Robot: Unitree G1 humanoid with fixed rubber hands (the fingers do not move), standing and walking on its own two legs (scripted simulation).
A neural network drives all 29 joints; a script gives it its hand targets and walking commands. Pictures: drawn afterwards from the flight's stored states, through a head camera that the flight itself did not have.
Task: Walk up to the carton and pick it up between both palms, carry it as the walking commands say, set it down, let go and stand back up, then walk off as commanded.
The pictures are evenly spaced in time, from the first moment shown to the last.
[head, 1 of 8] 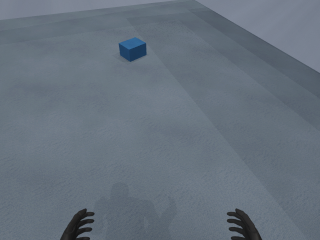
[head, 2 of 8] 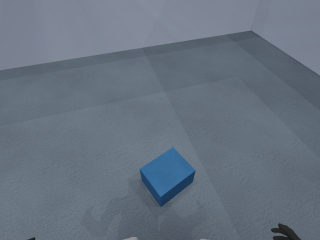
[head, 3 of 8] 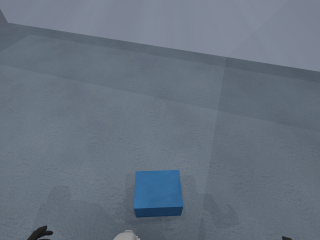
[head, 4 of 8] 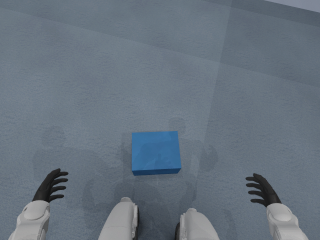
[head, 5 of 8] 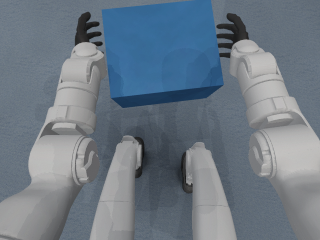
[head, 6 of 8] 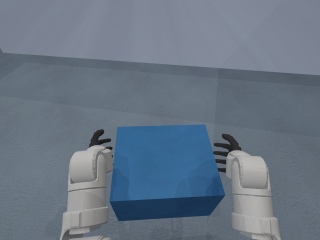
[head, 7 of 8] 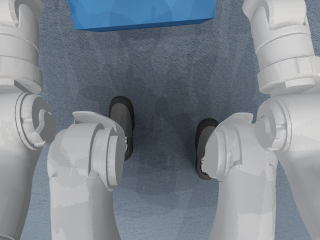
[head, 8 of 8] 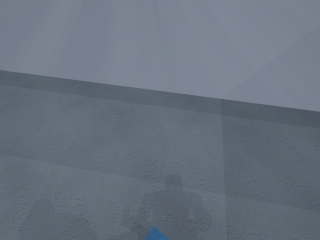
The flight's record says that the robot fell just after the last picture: no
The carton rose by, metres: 0.67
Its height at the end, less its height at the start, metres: +0.00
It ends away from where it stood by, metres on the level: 0.43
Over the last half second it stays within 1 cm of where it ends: no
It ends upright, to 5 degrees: yes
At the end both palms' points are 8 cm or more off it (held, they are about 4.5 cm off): yes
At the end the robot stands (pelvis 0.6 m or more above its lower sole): yes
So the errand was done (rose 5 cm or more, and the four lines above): no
